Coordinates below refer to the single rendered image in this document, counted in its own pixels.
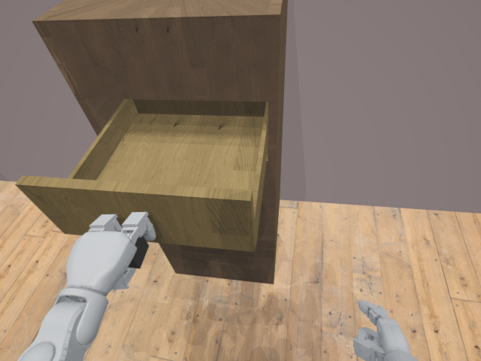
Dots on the handle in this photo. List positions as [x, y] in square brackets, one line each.
[138, 258]

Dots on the robot left hand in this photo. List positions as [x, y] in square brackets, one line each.
[100, 258]

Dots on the drawer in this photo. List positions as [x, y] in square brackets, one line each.
[196, 167]

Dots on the cabinet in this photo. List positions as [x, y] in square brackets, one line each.
[195, 50]

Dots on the robot right hand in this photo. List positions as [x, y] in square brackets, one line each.
[373, 346]

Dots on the left robot forearm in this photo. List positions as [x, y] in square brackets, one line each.
[70, 326]

